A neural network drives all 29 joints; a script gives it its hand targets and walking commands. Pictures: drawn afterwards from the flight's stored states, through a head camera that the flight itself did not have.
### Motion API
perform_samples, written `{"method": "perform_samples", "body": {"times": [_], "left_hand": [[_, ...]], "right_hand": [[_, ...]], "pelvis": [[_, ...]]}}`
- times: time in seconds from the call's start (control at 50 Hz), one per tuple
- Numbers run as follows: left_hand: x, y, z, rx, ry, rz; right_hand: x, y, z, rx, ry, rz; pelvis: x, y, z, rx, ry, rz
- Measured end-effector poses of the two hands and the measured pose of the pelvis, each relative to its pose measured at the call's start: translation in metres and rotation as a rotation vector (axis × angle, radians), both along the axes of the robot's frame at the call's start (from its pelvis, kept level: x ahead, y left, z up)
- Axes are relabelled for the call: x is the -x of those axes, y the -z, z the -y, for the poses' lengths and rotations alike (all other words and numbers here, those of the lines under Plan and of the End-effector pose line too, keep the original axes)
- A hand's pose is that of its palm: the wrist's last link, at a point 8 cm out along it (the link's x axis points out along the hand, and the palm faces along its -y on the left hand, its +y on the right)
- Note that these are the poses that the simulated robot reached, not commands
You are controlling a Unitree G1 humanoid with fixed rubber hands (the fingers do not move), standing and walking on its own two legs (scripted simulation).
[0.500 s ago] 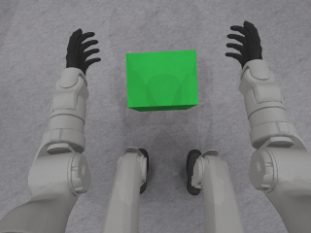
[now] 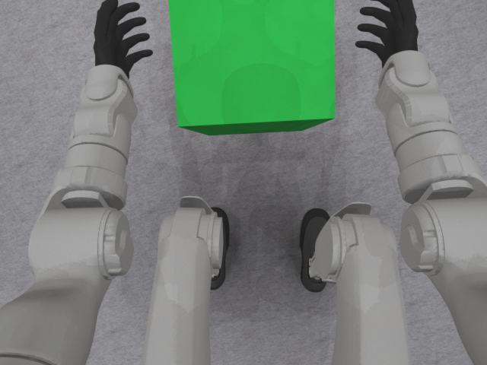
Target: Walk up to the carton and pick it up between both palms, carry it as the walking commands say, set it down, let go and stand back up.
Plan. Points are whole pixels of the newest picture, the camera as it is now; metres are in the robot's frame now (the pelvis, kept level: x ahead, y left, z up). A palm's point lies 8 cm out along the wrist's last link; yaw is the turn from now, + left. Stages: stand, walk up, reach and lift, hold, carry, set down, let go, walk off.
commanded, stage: reach and lift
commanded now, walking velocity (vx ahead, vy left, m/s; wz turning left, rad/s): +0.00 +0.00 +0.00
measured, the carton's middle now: (253, 82) +0.52 +0.04 -0.30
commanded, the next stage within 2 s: none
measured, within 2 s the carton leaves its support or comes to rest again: leaves its support in 1.88 s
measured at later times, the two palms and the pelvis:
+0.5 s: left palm (147, 80) +0.50 +0.22 -0.24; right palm (370, 66) +0.53 -0.15 -0.23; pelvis -0.01 +0.00 -0.06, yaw +0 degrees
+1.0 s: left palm (158, 77) +0.50 +0.20 -0.23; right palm (357, 68) +0.53 -0.13 -0.24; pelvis -0.02 +0.00 -0.06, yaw +0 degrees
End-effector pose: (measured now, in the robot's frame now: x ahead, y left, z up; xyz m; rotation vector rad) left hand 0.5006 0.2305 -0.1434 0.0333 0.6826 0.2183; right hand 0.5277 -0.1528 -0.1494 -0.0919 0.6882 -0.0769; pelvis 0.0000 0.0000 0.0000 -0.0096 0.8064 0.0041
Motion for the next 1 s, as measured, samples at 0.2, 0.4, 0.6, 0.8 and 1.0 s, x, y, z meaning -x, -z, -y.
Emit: {"method": "perform_samples", "body": {"times": [0.2,0.4,0.6,0.8,1.0], "left_hand": [[0.003,0.062,0.006,0.008,0.008,-0.031],[0.001,0.098,0.009,0.014,0.009,-0.024],[-0.001,0.089,0.012,0.012,0.013,-0.03],[-0.002,0.087,0.018,0.015,0.016,-0.039],[-0.004,0.091,0.033,0.026,0.028,-0.036]], "right_hand": [[0.005,0.059,-0.001,0.001,0.0,-0.03],[-0.002,0.089,-0.001,0.007,0.005,-0.015],[-0.001,0.083,-0.005,0.001,0.004,-0.026],[0.002,0.084,-0.011,-0.014,-0.004,-0.031],[0.0,0.086,-0.023,-0.029,-0.018,-0.022]], "pelvis": [[0.007,0.038,-0.003,0.003,-0.002,0.058],[0.013,0.063,-0.004,0.005,-0.008,0.123],[0.012,0.063,-0.004,0.003,-0.012,0.139],[0.014,0.062,-0.002,0.0,-0.007,0.132],[0.015,0.061,0.0,-0.003,-0.001,0.132]]}}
